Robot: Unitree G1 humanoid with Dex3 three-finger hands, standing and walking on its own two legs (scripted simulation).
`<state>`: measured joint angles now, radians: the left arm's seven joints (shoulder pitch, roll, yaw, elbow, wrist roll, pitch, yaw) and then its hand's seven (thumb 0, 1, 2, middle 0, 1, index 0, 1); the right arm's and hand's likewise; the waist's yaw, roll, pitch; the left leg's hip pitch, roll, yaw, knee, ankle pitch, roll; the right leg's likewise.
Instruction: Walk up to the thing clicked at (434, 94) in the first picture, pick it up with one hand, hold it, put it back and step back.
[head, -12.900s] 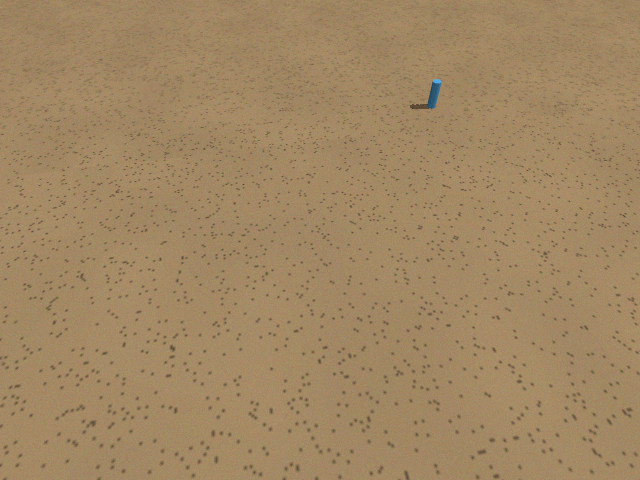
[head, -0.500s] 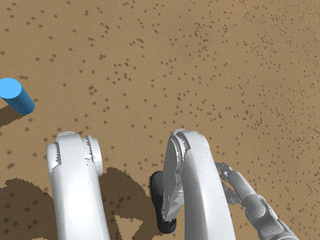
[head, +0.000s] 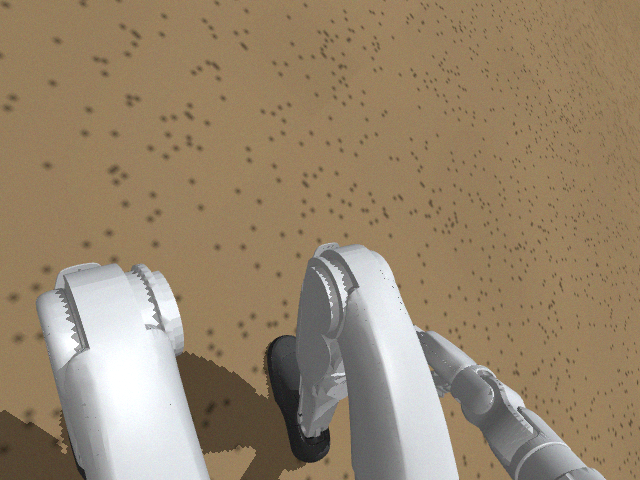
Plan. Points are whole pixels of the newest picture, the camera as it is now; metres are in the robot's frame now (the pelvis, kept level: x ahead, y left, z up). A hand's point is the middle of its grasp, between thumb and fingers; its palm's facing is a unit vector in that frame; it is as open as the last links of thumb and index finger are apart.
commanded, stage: close in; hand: left
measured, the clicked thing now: out of the picture +0.42 +0.34 -0.20
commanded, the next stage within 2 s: rest palm in 0.28 s
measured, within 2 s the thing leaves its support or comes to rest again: leaves its support in 1.46 s
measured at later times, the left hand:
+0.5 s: hand out of the picture +0.38 +0.33 -0.18, palm faces +0.44 -0.90 +0.02, open 16.8 cm
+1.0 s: hand out of the picture +0.41 +0.32 -0.17, palm faces +0.47 -0.88 +0.01, open 7.9 cm
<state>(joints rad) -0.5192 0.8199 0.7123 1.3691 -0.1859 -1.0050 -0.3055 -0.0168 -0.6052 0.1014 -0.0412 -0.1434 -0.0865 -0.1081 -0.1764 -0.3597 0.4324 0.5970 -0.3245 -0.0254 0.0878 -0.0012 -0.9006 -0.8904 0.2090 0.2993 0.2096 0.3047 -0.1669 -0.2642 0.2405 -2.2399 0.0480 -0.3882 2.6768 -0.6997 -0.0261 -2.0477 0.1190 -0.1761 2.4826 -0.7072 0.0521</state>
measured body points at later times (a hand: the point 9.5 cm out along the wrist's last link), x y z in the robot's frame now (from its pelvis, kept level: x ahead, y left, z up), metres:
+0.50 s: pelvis +0.00 +0.01 +0.00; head +0.20 +0.20 +0.34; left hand +0.35 +0.37 -0.17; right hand +0.18 -0.23 -0.03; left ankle +0.08 +0.13 -0.24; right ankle +0.12 -0.13 -0.24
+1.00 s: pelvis -0.01 +0.01 +0.00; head +0.21 +0.20 +0.34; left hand +0.38 +0.37 -0.17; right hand +0.18 -0.23 -0.03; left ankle +0.08 +0.13 -0.24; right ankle +0.12 -0.14 -0.24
